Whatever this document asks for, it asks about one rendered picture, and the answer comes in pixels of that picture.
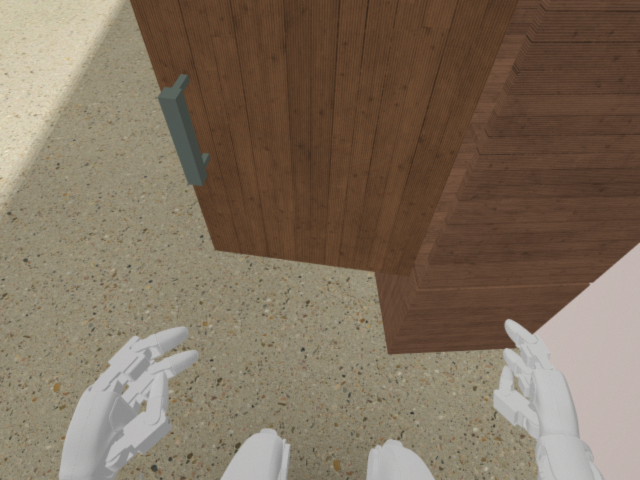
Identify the handle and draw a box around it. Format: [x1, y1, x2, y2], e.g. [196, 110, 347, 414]
[158, 74, 210, 186]

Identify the robot left hand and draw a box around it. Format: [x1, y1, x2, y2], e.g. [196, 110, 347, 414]
[59, 327, 199, 480]

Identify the cupboard door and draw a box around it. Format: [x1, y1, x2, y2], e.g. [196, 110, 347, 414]
[130, 0, 519, 277]

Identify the robot right thigh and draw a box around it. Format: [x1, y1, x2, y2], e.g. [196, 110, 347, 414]
[366, 444, 435, 480]

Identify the right robot shin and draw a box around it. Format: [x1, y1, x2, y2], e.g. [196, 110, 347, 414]
[382, 439, 403, 447]

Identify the right robot forearm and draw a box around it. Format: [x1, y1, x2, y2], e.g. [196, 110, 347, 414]
[535, 434, 605, 480]

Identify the robot right hand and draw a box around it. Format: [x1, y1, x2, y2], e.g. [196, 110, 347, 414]
[493, 319, 580, 441]

